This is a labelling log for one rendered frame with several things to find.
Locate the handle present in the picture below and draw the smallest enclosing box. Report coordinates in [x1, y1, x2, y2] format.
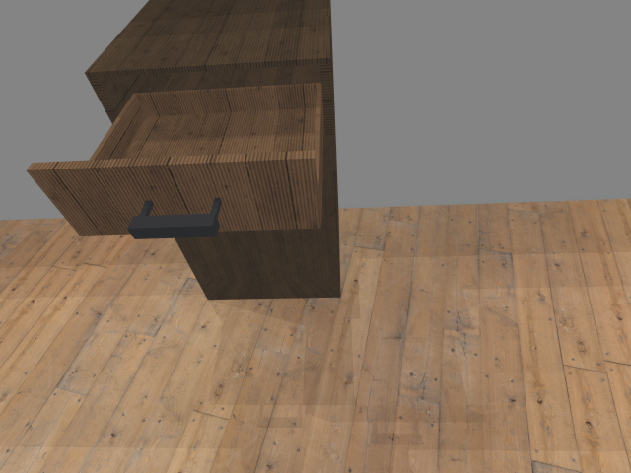
[127, 198, 222, 239]

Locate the cabinet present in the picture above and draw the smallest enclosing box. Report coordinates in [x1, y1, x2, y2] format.
[85, 0, 340, 300]

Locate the drawer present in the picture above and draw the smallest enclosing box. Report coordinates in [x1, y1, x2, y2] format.
[27, 83, 323, 236]

